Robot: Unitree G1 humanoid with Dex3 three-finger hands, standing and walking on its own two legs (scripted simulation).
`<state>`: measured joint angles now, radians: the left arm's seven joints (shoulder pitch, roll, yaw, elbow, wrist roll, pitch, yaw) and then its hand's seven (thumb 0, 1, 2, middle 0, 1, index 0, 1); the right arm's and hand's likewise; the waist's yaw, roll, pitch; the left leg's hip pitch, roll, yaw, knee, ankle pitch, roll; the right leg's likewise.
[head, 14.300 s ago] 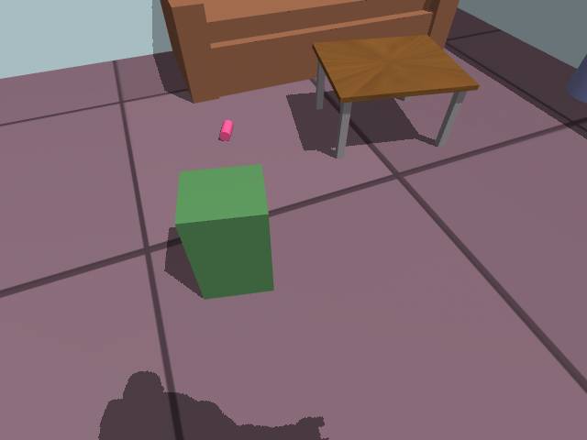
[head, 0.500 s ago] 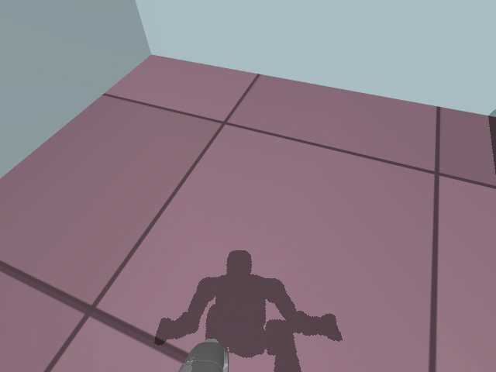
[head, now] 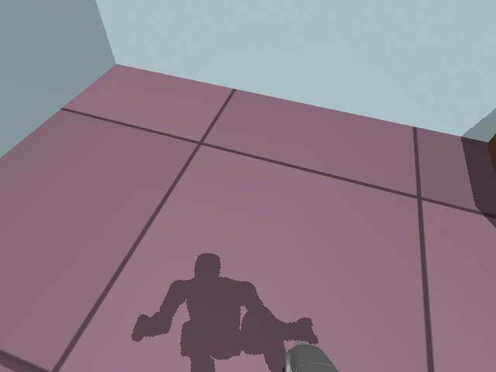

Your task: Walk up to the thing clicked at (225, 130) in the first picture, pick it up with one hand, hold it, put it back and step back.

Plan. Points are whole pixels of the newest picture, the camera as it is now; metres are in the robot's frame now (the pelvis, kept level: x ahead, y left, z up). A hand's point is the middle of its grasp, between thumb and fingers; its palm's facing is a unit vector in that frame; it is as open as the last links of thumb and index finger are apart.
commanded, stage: walk up
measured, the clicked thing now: out of the picture +0.29 -1.29 -0.74
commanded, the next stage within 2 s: stand in 1.68 s
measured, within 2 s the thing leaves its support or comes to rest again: neither
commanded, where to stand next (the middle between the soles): +0.20 -0.01 m, yaw +0 degrees
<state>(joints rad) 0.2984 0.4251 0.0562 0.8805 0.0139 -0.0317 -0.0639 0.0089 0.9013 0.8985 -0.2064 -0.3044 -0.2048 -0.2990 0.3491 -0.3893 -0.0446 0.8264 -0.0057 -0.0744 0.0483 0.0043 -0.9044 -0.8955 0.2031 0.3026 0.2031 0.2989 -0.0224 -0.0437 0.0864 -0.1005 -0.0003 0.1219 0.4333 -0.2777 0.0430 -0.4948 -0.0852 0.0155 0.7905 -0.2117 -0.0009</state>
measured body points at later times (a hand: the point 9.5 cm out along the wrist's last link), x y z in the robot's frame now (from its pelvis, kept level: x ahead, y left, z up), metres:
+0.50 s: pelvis +0.13 +0.00 -0.02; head +0.15 +0.00 +0.43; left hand +0.19 +0.32 -0.13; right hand +0.20 -0.33 -0.13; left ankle +0.22 +0.13 -0.74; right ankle +0.14 -0.14 -0.74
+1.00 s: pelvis +0.13 +0.00 -0.01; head +0.13 +0.00 +0.44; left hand +0.17 +0.31 -0.14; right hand +0.23 -0.30 -0.13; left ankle +0.22 +0.13 -0.74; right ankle +0.12 -0.14 -0.74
